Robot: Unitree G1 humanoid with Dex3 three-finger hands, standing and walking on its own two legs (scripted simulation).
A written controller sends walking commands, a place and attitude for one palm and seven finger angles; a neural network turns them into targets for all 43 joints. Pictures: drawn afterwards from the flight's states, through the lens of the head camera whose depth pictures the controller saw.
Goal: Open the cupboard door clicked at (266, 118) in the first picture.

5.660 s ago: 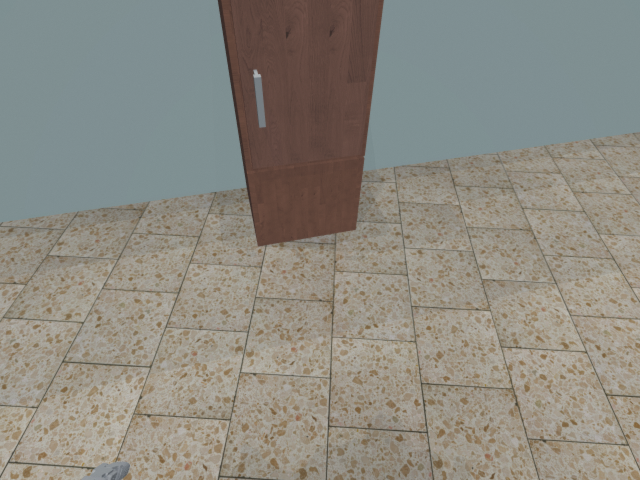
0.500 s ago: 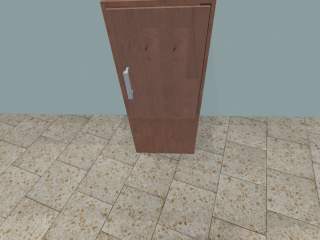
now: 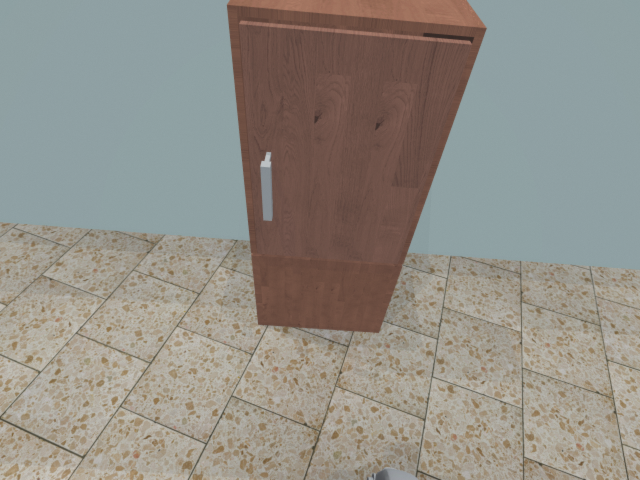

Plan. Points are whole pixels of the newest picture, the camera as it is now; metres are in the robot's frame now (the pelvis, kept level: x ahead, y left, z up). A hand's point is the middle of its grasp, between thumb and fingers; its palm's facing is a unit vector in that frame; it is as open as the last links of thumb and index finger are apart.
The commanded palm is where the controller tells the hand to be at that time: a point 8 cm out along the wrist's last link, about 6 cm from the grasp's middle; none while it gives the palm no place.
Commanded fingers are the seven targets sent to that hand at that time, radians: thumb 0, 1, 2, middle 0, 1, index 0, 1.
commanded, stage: take the last steps up to it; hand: left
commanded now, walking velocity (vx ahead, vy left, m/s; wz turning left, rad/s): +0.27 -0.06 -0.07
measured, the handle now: (268, 187) +0.72 +0.16 -0.09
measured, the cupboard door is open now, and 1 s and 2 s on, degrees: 0 0 0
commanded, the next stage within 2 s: come to a stop and stand still in 0.24 s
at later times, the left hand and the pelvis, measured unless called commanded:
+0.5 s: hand (249, 412) +0.26 +0.12 -0.17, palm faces +0.00 -0.97 -0.23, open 7.1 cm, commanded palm none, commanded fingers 0.00 0.90 0.90 -0.20 -0.30 -0.20 -0.30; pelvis +0.17 -0.06 -0.01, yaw -1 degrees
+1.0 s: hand (213, 453) +0.20 +0.17 -0.18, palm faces +0.00 -0.97 -0.23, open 7.3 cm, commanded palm none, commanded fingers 0.00 0.90 0.90 -0.20 -0.30 -0.20 -0.30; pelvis +0.17 -0.03 +0.00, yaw -3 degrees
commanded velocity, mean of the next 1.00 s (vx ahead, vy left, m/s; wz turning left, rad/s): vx -0.04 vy -0.03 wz -0.01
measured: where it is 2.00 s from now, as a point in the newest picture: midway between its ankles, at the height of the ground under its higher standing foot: outside the picture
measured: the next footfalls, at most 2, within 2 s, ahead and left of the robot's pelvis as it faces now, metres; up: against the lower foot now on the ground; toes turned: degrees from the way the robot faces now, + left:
right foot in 0.26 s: +0.25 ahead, -0.14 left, +0.00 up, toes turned -9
left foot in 0.70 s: +0.20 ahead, +0.06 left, +0.00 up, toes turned +0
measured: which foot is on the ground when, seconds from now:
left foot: down 0.00-0.26, up 0.28-0.68, down 0.70-1.00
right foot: up 0.00-0.24, down 0.26-0.72, up 0.74-1.00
